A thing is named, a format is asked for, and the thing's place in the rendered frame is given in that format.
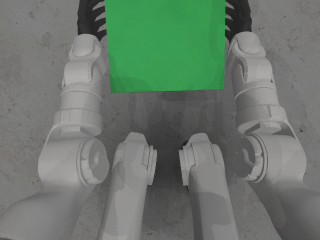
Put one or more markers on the carton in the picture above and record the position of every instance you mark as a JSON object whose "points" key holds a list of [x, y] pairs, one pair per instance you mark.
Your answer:
{"points": [[165, 45]]}

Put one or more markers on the robot right upper arm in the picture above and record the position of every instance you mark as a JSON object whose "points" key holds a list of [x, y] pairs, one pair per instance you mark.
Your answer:
{"points": [[274, 165]]}

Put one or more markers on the right robot shin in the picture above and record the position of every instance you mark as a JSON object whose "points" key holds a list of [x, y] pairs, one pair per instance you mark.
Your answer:
{"points": [[217, 154]]}

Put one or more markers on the left robot thigh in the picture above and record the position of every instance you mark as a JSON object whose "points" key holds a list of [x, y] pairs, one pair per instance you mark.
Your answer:
{"points": [[123, 211]]}

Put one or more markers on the robot left upper arm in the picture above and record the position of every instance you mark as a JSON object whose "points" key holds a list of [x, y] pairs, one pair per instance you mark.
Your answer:
{"points": [[69, 170]]}

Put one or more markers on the right robot forearm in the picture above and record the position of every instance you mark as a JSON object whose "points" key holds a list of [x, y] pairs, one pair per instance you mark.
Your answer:
{"points": [[255, 93]]}

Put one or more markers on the right robot hand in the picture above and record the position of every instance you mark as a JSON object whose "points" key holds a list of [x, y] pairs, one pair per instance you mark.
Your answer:
{"points": [[241, 20]]}

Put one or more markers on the left robot forearm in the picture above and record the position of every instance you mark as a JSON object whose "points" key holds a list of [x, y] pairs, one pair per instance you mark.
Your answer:
{"points": [[81, 92]]}

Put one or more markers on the left robot hand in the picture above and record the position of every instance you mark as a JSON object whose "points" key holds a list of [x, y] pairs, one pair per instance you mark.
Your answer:
{"points": [[86, 18]]}

